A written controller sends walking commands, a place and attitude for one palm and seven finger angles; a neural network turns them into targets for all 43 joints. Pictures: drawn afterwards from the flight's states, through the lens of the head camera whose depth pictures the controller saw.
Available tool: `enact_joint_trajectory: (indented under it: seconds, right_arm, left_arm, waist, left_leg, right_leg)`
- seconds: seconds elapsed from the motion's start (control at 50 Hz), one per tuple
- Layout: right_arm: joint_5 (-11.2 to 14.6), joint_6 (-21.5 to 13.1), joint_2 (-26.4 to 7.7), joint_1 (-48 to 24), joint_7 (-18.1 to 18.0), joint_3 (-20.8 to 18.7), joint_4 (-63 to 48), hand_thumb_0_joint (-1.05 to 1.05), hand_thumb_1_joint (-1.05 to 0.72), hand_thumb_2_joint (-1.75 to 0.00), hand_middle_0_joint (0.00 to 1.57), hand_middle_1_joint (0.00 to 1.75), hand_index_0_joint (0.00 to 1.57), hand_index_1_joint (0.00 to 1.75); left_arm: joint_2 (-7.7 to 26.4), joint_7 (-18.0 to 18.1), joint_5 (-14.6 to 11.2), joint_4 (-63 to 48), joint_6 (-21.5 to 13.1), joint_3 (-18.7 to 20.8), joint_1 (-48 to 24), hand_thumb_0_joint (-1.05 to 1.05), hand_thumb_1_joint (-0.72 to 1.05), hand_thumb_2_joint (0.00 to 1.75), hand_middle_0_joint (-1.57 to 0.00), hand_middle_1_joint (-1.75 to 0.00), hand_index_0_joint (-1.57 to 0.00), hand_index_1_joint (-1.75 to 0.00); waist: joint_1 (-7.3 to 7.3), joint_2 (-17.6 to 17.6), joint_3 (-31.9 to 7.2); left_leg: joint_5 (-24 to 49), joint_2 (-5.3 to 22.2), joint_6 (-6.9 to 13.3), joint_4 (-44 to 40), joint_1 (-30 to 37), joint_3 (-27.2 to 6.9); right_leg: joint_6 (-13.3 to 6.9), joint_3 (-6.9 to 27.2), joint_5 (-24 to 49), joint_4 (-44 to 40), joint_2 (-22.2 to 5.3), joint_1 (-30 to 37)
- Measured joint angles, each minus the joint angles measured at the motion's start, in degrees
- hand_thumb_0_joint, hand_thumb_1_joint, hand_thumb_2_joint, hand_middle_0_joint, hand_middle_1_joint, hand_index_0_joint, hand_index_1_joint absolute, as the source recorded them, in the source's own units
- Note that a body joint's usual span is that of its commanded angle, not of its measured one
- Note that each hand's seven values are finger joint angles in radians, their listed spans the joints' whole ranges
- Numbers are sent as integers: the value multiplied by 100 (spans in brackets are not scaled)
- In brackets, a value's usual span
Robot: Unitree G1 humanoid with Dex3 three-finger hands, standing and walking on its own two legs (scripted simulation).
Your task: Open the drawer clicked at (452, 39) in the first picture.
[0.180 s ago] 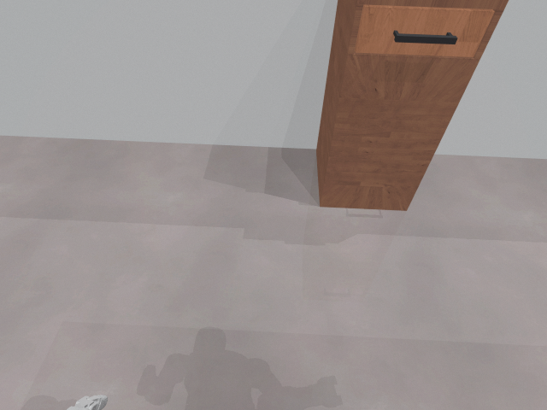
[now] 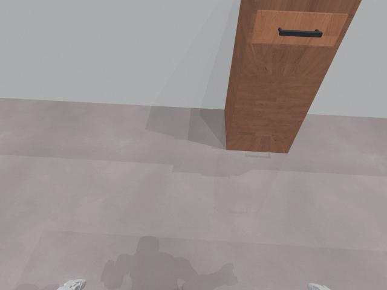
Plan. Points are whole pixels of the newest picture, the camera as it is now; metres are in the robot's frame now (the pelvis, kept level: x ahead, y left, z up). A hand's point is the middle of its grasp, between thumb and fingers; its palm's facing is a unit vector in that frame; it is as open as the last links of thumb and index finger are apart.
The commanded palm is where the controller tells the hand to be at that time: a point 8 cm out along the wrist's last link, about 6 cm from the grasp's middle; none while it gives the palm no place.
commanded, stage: stand and wait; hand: left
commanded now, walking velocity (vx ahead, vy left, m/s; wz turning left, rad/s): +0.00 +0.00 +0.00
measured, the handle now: (299, 31) +1.15 -0.40 +0.07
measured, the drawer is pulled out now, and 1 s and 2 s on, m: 0.00 0.00 0.00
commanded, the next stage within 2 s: look at it before walking up in 0.64 s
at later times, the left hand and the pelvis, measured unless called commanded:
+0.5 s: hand out of the picture +0.05 +0.24 -0.15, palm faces -0.02 -0.94 -0.34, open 7.4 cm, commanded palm none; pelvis -0.01 -0.01 +0.00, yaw +0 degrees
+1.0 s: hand out of the picture +0.06 +0.24 -0.15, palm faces -0.02 -0.94 -0.33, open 7.4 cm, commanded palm none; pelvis -0.02 -0.01 +0.01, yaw +0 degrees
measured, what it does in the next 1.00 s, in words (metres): stands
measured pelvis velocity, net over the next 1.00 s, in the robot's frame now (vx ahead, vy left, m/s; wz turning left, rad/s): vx -0.02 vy -0.01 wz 0.00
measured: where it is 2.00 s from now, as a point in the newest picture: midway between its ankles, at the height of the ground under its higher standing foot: outside the picture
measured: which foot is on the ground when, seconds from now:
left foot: down 0.00-1.00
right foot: down 0.00-1.00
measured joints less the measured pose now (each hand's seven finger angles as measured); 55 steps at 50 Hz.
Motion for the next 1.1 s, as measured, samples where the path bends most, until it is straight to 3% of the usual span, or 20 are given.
enact_joint_trajectory:
  seconds: [1.1]
  right_arm:
    - [43,-10,-62,214,11,-10,594,0,-90,-90,20,30,20,30]
  left_arm:
    - [22,-21,14,450,-25,43,131,1,90,89,-21,-30,-20,-30]
  waist:
    - [-12,16,134]
  left_leg:
    - [422,90,-85,-522,118,-21]
  right_leg:
    - [-68,-22,416,-502,86,104]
